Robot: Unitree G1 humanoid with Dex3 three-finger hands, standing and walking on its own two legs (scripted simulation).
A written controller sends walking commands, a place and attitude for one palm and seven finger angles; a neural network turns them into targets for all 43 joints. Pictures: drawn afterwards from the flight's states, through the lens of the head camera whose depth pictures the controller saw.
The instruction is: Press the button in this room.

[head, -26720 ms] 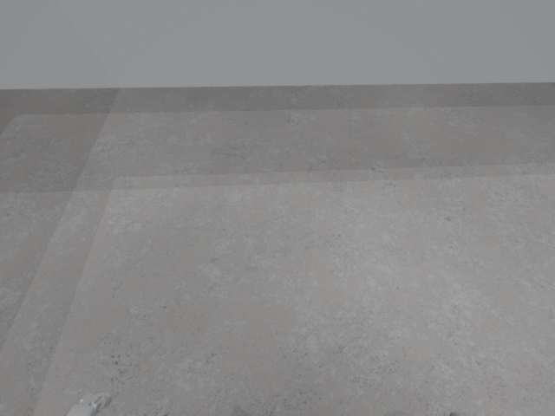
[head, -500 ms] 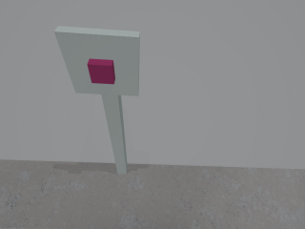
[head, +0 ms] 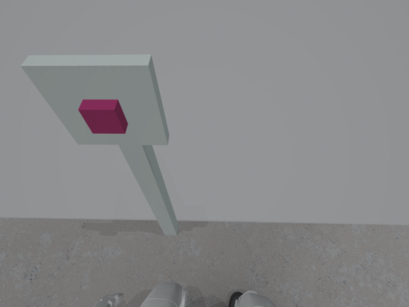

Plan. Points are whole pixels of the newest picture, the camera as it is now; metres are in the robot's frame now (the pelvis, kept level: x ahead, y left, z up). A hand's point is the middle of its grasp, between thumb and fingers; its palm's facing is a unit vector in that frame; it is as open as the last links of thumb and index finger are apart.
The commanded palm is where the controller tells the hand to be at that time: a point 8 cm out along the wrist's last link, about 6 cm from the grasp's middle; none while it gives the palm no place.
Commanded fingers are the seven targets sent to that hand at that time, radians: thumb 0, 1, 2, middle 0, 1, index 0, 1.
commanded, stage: come to a stop and stand still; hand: left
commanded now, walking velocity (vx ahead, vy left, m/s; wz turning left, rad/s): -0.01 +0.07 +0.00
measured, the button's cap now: (105, 115) +0.43 +0.21 +0.13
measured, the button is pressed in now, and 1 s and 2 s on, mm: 0 0 0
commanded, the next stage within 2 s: look again from close up in 1.12 s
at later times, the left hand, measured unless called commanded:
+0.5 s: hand out of the picture -0.07 +0.23 -0.16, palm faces +0.05 -0.98 -0.20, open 7.4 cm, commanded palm none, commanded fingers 0.00 0.90 0.90 -0.20 -0.30 -0.20 -0.30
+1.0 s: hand out of the picture -0.13 +0.17 -0.16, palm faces +0.02 -0.99 -0.15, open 7.4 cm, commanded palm none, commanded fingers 0.00 0.90 0.90 -0.20 -0.30 -0.20 -0.30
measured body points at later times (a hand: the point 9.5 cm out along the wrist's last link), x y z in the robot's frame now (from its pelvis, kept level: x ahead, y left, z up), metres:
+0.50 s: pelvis -0.06 +0.05 +0.01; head -0.04 +0.06 +0.46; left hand -0.07 +0.29 -0.15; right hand -0.04 -0.17 -0.14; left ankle -0.04 +0.14 -0.73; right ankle -0.12 -0.07 -0.70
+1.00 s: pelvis -0.11 +0.03 +0.01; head -0.10 +0.02 +0.46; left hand -0.13 +0.23 -0.15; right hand -0.14 -0.17 -0.15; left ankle -0.04 +0.14 -0.73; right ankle -0.13 -0.06 -0.73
